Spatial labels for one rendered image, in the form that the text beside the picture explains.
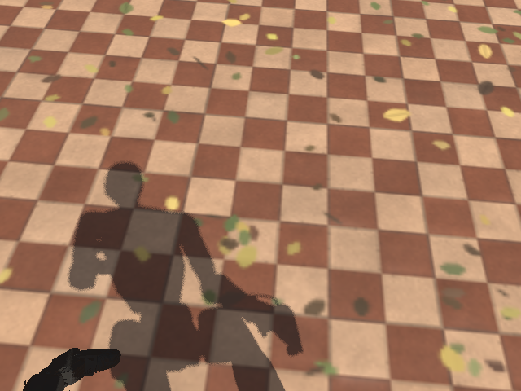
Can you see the robot left hand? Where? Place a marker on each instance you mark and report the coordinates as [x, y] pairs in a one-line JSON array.
[[70, 367]]

